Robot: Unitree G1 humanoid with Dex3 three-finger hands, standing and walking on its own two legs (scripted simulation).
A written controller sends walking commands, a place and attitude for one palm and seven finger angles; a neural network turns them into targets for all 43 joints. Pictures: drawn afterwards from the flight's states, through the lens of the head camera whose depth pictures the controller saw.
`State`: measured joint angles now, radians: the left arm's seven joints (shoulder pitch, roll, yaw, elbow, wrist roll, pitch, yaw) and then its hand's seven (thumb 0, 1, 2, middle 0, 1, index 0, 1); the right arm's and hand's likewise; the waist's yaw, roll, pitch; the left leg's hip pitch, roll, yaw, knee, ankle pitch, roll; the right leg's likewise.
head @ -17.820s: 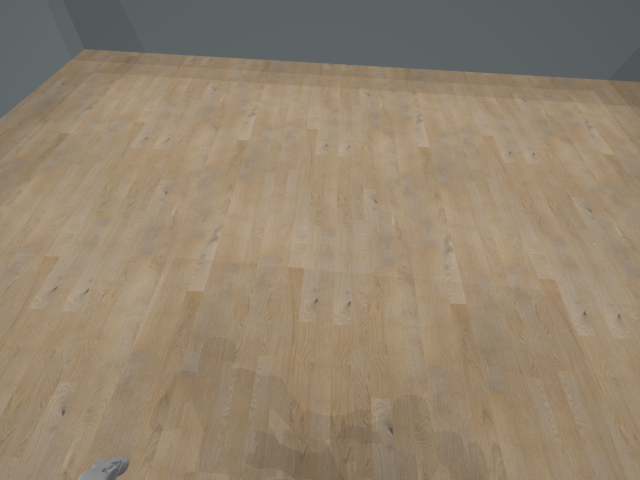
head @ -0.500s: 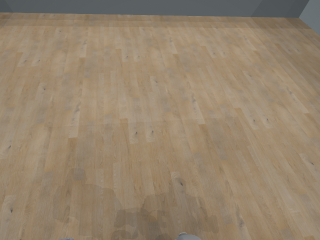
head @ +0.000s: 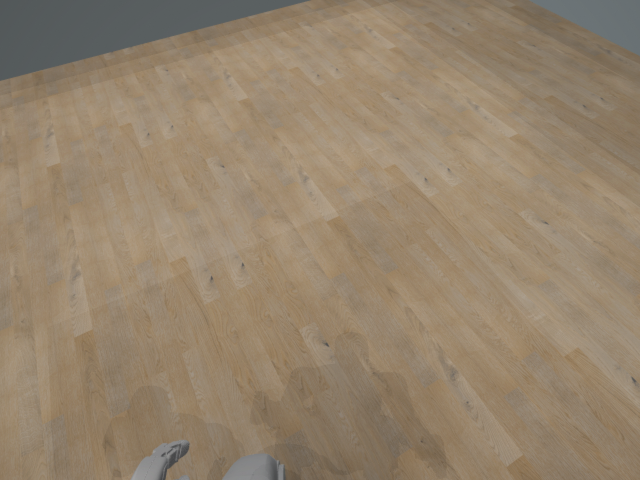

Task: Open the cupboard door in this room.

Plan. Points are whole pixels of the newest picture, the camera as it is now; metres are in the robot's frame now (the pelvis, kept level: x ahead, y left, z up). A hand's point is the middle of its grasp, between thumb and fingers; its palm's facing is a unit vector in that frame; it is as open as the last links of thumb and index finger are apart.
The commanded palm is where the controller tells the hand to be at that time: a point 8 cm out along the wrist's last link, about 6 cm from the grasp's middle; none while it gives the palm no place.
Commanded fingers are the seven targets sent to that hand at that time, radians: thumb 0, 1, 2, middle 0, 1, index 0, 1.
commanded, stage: turn or walk to find it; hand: left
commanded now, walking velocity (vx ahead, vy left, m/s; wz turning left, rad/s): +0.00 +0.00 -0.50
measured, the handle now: out of the picture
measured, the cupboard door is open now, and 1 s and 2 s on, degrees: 0 0 0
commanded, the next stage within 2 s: none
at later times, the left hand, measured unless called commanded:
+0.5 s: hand out of the picture +0.09 +0.24 -0.16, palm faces -0.17 -0.96 -0.22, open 7.4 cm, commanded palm none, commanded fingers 0.00 0.90 0.90 -0.20 -0.30 -0.20 -0.30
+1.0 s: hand out of the picture +0.13 +0.10 -0.13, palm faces -0.48 -0.83 -0.27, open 7.4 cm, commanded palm none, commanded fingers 0.00 0.90 0.90 -0.20 -0.30 -0.20 -0.30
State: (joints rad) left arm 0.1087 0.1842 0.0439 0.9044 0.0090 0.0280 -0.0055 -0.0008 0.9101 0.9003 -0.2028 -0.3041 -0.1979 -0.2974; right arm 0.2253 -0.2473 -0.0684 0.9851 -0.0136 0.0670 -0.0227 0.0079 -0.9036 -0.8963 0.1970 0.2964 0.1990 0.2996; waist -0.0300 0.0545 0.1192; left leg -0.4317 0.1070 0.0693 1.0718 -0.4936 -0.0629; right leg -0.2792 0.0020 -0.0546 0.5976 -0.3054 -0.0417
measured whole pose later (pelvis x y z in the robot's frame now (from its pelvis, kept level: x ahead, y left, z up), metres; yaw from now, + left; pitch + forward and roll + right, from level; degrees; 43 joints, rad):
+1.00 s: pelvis -0.06 -0.01 +0.01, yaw -30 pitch +0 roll +3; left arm 0.13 0.18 0.04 0.92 0.01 0.03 0.00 0.00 0.91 0.90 -0.20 -0.30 -0.20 -0.30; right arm 0.22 -0.26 -0.07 0.97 -0.02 0.06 -0.02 0.01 -0.91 -0.90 0.19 0.30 0.20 0.30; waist -0.03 0.04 0.09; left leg -0.49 0.10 0.04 1.09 -0.38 -0.08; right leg -0.26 0.02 -0.01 0.52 -0.25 -0.07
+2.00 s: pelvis +0.05 -0.19 +0.00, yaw -58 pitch -2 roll +0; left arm 0.10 0.18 0.03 0.98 0.01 -0.05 -0.02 0.00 0.91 0.90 -0.20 -0.30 -0.20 -0.30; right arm 0.35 -0.18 -0.04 1.07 -0.02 -0.01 0.00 0.01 -0.90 -0.90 0.20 0.30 0.20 0.30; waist -0.05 0.01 0.12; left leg -0.44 0.15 0.07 1.26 -0.36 -0.03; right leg -0.32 0.02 -0.13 0.58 -0.24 -0.08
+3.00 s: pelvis +0.23 -0.58 +0.01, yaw -64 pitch -1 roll +2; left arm 0.15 0.16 0.07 1.03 0.00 -0.09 0.01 -0.03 0.95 0.90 -0.21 -0.30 -0.20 -0.30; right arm 0.31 -0.16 -0.06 1.11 -0.02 -0.02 0.00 0.01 -0.91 -0.90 0.19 0.30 0.20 0.30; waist -0.03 0.03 0.07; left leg -0.48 0.14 0.05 1.22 -0.28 -0.02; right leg -0.27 -0.03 -0.19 0.52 -0.24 -0.08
